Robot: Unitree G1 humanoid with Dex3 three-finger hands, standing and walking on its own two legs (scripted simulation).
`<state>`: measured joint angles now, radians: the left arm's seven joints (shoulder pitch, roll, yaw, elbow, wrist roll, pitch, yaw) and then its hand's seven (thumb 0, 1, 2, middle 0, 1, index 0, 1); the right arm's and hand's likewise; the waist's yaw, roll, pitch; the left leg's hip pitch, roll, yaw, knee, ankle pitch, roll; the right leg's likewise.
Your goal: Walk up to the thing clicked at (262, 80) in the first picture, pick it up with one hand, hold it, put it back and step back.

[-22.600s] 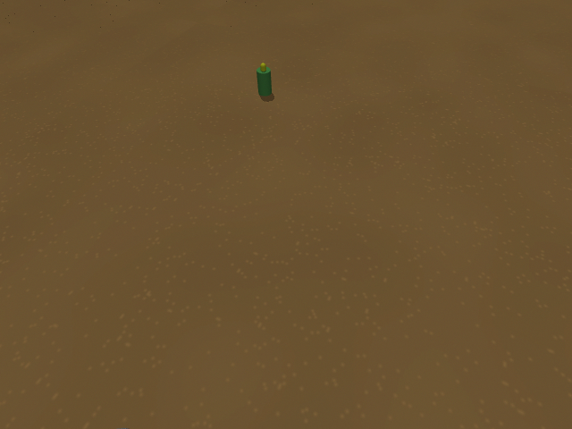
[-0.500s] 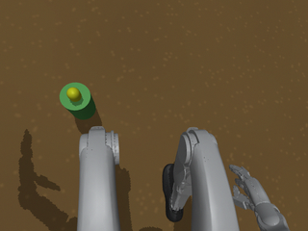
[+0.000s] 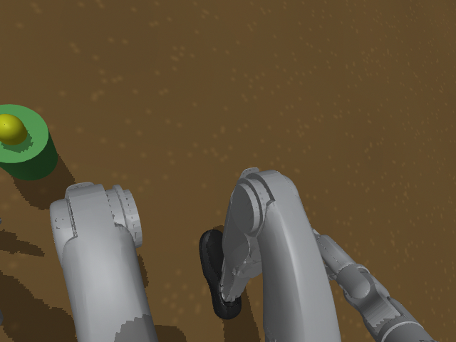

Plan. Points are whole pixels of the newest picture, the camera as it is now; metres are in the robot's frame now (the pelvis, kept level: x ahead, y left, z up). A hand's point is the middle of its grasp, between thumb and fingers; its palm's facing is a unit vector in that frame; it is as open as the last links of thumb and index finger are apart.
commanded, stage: close in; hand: left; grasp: from the side
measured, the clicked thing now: (20, 143) +0.41 +0.28 -0.19
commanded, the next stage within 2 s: rest palm in 0.52 s
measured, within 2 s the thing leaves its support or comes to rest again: leaves its support in 1.82 s
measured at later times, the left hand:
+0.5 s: hand (6, 151) +0.39 +0.29 -0.16, palm faces +0.28 -0.96 +0.06, open 17.7 cm
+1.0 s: hand (13, 145) +0.40 +0.29 -0.16, palm faces +0.31 -0.95 +0.02, open 16.4 cm
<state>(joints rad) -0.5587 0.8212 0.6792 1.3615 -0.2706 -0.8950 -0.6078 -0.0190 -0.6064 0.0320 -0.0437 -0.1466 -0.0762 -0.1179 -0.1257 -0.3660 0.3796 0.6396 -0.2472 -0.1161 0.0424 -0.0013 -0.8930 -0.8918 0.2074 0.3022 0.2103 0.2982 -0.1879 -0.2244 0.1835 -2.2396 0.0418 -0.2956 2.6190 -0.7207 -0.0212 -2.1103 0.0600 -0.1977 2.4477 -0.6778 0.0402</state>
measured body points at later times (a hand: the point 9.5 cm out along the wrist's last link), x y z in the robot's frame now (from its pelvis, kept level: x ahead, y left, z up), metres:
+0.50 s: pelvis -0.01 +0.01 -0.01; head +0.19 +0.18 +0.35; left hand +0.37 +0.34 -0.16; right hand +0.17 -0.24 -0.04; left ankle +0.08 +0.13 -0.26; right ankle +0.12 -0.12 -0.25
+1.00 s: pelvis -0.01 +0.01 -0.01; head +0.20 +0.19 +0.34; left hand +0.38 +0.34 -0.16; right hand +0.18 -0.24 -0.05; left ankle +0.08 +0.13 -0.26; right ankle +0.12 -0.12 -0.25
